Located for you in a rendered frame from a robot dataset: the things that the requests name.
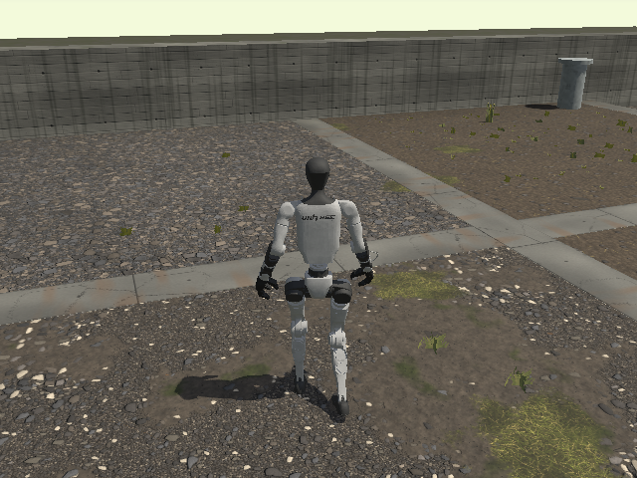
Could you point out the left robot upper arm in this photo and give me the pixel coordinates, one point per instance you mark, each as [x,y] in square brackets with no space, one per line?
[286,211]

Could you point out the robot left shin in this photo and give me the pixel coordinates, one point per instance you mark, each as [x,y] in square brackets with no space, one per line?
[299,352]

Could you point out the robot right forearm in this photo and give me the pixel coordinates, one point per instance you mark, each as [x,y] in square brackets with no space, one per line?
[364,259]

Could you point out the left robot hand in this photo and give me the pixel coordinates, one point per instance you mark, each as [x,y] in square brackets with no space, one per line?
[260,285]

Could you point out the robot left forearm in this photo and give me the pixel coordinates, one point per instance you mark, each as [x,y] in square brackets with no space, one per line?
[269,264]

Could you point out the right robot upper arm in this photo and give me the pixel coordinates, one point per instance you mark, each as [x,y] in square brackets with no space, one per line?
[349,210]

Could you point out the right robot hand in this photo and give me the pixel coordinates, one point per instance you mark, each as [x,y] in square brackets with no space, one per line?
[359,272]

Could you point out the right robot thigh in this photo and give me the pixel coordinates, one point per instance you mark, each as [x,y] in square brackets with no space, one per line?
[339,303]

